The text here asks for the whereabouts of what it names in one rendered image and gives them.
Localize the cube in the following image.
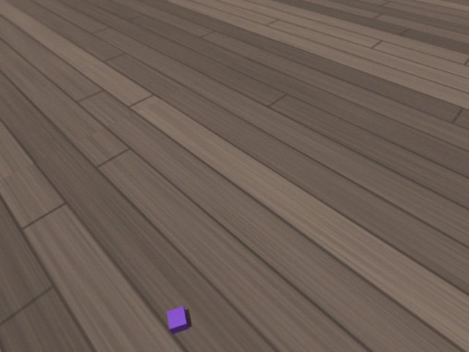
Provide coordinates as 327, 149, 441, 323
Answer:
167, 307, 189, 334

